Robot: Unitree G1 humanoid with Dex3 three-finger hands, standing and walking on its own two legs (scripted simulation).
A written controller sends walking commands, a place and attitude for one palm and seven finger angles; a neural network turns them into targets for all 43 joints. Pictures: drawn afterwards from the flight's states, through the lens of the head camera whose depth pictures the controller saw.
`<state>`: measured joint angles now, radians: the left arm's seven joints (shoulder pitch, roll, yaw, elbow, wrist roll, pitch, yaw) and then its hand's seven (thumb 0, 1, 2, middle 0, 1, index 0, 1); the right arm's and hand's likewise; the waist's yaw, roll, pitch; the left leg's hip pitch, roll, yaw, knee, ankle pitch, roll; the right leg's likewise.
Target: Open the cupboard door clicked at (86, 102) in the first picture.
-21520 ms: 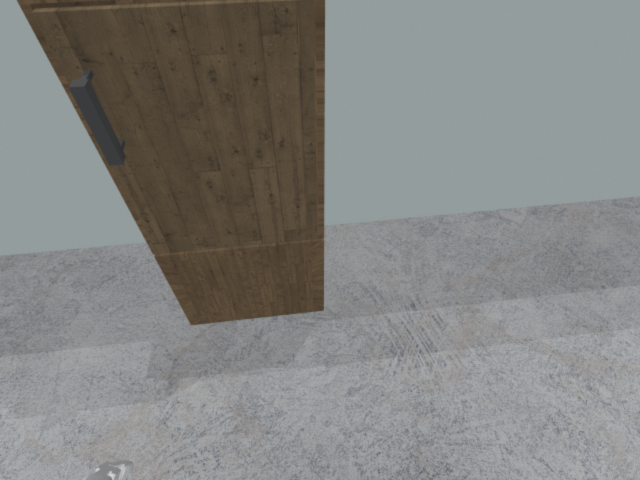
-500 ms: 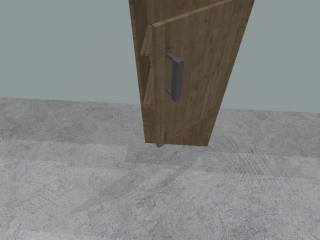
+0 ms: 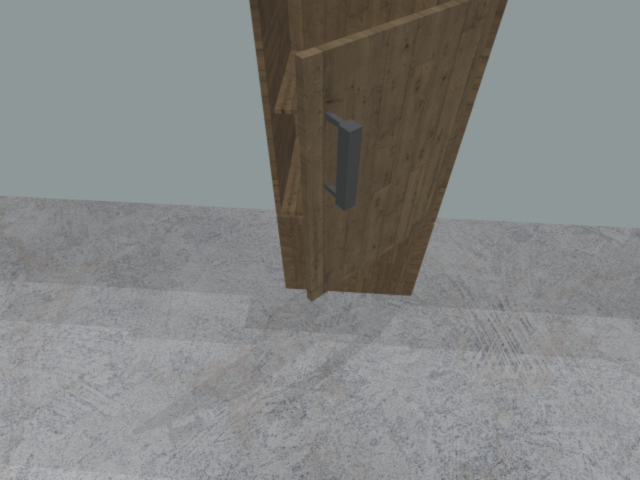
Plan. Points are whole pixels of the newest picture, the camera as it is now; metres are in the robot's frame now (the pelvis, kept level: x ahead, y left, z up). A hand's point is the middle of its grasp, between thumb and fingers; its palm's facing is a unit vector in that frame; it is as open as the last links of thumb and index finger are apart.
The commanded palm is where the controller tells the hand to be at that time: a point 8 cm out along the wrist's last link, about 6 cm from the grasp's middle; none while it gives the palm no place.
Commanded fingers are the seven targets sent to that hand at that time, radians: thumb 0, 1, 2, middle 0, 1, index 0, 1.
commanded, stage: walk to a spot facing it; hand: left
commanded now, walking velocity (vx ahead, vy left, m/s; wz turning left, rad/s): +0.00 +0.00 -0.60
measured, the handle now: (338, 161) +0.57 +0.01 +0.08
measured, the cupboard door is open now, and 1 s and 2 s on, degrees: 42 42 42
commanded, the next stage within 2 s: none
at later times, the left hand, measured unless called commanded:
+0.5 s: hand out of the picture +0.11 +0.18 -0.17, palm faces -0.19 -0.93 -0.31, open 7.4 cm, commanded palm none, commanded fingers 0.00 0.90 0.90 -0.20 -0.30 -0.20 -0.30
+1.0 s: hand (231, 475) +0.16 +0.15 -0.18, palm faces -0.46 -0.87 -0.19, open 7.4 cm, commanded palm none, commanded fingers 0.00 0.90 0.90 -0.20 -0.30 -0.20 -0.30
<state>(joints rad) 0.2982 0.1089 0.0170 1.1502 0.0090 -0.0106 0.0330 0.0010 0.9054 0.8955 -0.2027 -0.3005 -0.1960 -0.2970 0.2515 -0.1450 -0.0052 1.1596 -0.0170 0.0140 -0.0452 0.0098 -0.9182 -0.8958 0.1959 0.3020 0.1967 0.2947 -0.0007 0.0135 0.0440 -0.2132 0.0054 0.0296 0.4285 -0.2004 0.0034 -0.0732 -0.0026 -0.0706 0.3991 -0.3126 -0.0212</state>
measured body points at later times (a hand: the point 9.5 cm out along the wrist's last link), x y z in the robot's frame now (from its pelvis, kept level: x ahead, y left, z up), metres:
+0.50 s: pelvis -0.02 -0.02 -0.02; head +0.02 -0.06 +0.42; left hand +0.12 +0.23 -0.15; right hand -0.02 -0.28 -0.19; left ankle +0.01 +0.12 -0.73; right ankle -0.05 -0.11 -0.75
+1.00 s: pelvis +0.01 +0.00 -0.01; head +0.07 +0.00 +0.44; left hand +0.19 +0.19 -0.17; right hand -0.03 -0.26 -0.13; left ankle +0.06 +0.11 -0.74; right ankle -0.08 -0.10 -0.67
